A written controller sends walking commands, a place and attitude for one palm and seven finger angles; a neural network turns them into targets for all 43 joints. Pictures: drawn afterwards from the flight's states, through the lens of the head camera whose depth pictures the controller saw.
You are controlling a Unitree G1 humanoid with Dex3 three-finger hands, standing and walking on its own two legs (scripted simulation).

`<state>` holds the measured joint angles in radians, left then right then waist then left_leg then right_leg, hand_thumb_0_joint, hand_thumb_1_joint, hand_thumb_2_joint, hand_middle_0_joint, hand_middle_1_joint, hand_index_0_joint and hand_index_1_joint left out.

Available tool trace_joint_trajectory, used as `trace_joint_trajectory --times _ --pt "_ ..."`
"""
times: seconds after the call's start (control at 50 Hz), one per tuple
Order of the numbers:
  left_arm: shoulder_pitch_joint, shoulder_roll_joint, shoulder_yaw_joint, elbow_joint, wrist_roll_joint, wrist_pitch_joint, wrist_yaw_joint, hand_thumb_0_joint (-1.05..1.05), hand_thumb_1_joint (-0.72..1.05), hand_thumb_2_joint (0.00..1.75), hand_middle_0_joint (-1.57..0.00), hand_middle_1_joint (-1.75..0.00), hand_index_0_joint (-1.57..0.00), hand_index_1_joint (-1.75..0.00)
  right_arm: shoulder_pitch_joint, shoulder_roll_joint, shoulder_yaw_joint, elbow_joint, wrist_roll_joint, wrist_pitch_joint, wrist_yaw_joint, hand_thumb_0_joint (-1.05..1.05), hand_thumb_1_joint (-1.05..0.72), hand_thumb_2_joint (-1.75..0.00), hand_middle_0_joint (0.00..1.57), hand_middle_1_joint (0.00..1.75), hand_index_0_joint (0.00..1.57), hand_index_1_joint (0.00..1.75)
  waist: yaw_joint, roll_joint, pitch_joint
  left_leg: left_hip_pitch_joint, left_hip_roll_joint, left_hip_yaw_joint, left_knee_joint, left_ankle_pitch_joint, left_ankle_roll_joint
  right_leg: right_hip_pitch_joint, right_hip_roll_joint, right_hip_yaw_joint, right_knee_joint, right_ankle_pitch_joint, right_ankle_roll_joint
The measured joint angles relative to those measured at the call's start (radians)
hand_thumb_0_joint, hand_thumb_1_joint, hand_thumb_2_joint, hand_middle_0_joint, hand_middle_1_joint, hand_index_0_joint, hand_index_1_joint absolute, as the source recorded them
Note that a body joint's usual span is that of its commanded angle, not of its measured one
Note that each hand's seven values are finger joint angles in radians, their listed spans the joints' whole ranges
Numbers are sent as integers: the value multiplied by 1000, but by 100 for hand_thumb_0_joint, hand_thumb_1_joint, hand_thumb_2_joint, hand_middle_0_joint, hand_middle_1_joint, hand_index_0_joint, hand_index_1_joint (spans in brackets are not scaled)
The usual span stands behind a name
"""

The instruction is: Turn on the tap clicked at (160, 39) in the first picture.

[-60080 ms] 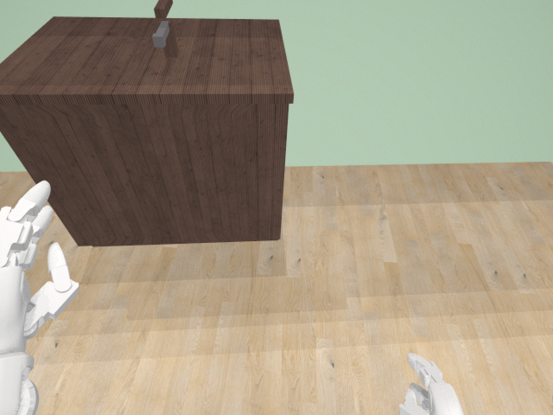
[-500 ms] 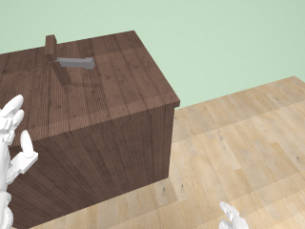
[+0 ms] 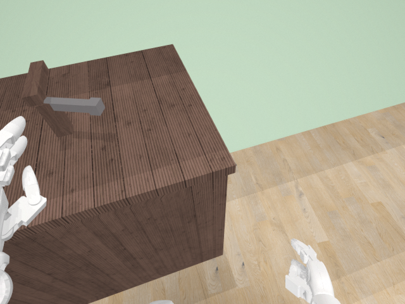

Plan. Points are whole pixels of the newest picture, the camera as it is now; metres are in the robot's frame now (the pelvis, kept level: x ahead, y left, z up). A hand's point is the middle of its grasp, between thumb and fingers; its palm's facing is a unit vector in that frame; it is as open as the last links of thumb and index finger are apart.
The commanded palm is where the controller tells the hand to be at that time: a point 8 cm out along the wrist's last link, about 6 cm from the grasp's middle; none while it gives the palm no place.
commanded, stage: come to a stop and stand still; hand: left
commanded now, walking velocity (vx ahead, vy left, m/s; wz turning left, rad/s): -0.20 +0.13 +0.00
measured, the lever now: (95, 106) +0.49 +0.26 +0.13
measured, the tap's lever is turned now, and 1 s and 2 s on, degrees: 64 64 64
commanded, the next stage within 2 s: look again from close up in 1.66 s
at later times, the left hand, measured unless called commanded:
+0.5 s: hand (69, 172) +0.27 +0.21 +0.18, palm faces +0.31 -0.79 -0.52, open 7.4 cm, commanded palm +0.22 +0.26 +0.20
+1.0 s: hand (26, 183) +0.25 +0.26 +0.19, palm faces +0.37 -0.86 -0.36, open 7.4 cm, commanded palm +0.18 +0.29 +0.20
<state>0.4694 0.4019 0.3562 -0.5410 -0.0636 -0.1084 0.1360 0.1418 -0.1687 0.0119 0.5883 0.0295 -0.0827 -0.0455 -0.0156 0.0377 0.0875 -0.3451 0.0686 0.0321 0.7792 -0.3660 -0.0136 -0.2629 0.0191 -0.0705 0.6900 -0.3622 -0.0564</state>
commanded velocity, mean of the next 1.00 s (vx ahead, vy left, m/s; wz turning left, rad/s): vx -0.08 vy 0.02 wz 0.00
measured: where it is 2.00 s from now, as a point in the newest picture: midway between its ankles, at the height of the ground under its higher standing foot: outside the picture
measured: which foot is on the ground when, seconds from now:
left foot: up 0.00-0.18, down 0.20-1.00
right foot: down 0.00-1.00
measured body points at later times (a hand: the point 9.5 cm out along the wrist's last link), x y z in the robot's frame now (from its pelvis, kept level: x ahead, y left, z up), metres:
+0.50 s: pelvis +0.06 -0.02 +0.02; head +0.10 -0.05 +0.47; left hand +0.25 +0.25 +0.21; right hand +0.25 -0.25 -0.07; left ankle +0.06 +0.11 -0.71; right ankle +0.05 -0.10 -0.72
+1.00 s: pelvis +0.01 +0.02 +0.02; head +0.02 +0.02 +0.47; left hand +0.22 +0.30 +0.21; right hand +0.18 -0.23 -0.05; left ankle +0.05 +0.11 -0.72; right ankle +0.05 -0.10 -0.72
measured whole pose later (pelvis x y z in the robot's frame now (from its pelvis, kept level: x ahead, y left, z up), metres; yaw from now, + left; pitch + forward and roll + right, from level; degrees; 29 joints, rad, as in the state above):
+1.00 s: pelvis +0.01 +0.02 +0.02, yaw -3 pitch -2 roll -1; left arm 0.36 0.37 0.36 -0.40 -0.06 -0.20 0.10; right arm 0.20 -0.23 0.00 0.56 0.02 -0.11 -0.01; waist 0.02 0.00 0.05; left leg -0.24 0.00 0.07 0.48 -0.20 0.04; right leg -0.24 0.02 -0.01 0.44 -0.17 -0.01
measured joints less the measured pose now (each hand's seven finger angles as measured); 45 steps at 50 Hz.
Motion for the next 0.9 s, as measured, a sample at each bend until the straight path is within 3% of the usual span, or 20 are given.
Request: trace_joint_trajectory --times 0.06,0.16,0.2,0.26,0.28,0.34,0.4,0.46,0.5,0.56,0.62,0.72,0.78,0.8,0.84,0.9 --pt "34 -40 -21 -16 -7 -14 -12 2 89 90 -21 -30 -21 -30 25 -5 3 33 1 5 11 1 -91 -90 20 30 20 30 25 6 -7 -37 -38 -12 124 -46 -2 55 9 -2 -80 -18 -20" --pt "22 -45 -8 46 5 -30 0 1 88 90 -22 -30 -21 -30 35 -30 5 30 -12 27 -9 2 -91 -90 20 30 20 30 44 -19 21 16 -84 50 -108 62 9 122 -14 12 -176 17 -5" --pt "6 -43 -5 54 3 -16 7 1 89 90 -21 -30 -21 -30 24 -50 -3 16 -8 37 -14 2 -90 -90 20 30 20 30 46 -9 38 54 -82 62 -215 243 27 122 -7 13 -150 16 14" --pt "-9 -25 -7 37 -3 7 14 2 89 90 -21 -30 -21 -30 -9 -58 -25 4 2 49 -13 2 -91 -90 20 30 20 30 54 -27 48 112 -80 88 -281 168 44 51 -10 38 5 -18 68" --pt "-14 -17 -13 29 2 15 15 2 89 90 -21 -30 -21 -30 -16 -55 -32 -4 0 46 -12 2 -91 -90 20 30 20 30 51 -34 48 119 -83 90 -293 141 45 24 -12 49 55 -65 70" --pt "-11 6 -26 -4 16 39 17 2 89 90 -21 -30 -21 -30 -27 -43 -39 -25 -6 27 -10 2 -91 -90 20 30 20 30 30 -43 45 122 -87 77 -310 137 34 -9 -25 54 39 -78 65" --pt "39 39 -10 -38 14 38 13 2 89 90 -21 -30 -21 -30 -26 -29 -23 -41 -12 13 -16 2 -91 -90 20 30 20 30 20 -45 29 106 -78 69 -295 131 23 5 -34 45 -102 37 62" --pt "73 31 -6 -38 5 29 5 2 89 90 -21 -30 -21 -30 -20 -33 -13 -33 -13 13 -25 1 -91 -90 20 30 20 30 18 4 9 80 -35 37 -262 116 4 28 10 13 -167 77 7" --pt "86 13 -11 -29 -1 28 5 2 89 90 -21 -30 -21 -30 -14 -37 -14 -20 -10 19 -25 1 -91 -90 20 30 20 30 29 13 -10 56 -33 14 -214 103 0 30 22 14 -196 85 -8" --pt "69 -17 -24 18 -2 29 6 1 89 90 -22 -30 -21 -30 -2 -48 -16 6 -11 26 -32 1 -91 -90 20 30 20 30 44 8 -31 48 -55 -9 -174 57 6 40 20 23 -230 104 -8" --pt "33 -42 -40 64 -1 36 12 1 89 90 -22 -30 -21 -30 11 -67 -17 15 -12 31 -42 2 -91 -90 20 30 20 30 41 14 -39 89 -53 -16 -256 169 15 52 23 15 -239 108 -6" --pt "5 -57 -61 74 0 50 19 2 89 90 -21 -30 -21 -30 13 -74 -30 25 -9 48 -51 2 -91 -90 20 30 20 30 37 5 -41 138 -47 -16 -318 116 3 71 28 13 -253 120 5" --pt "20 -47 -64 53 0 45 19 2 89 90 -21 -30 -21 -30 11 -71 -31 14 -10 49 -52 2 -91 -90 20 30 20 30 28 -1 -43 136 -46 -14 -317 125 8 76 29 15 -268 137 7" --pt "-27 -8 -52 59 30 47 -7 2 89 90 -22 -30 -21 -30 32 -66 -42 0 -14 33 -53 2 -91 -90 20 30 20 30 45 -5 -39 118 -42 -14 -298 129 11 73 31 9 -274 144 9" --pt "-175 81 7 153 41 -24 -39 2 88 90 -22 -30 -21 -30 54 -54 -41 -1 -13 2 -39 2 -91 -90 20 30 20 30 79 -39 -31 93 -50 -15 -284 162 20 48 24 7 -258 153 3" --pt "-263 79 87 231 13 -69 -25 2 88 90 -22 -30 -21 -30 49 -60 -20 -10 -5 -13 2 2 -91 -90 20 30 20 30 73 -47 -24 98 -53 2 -301 148 19 26 19 23 -236 161 13"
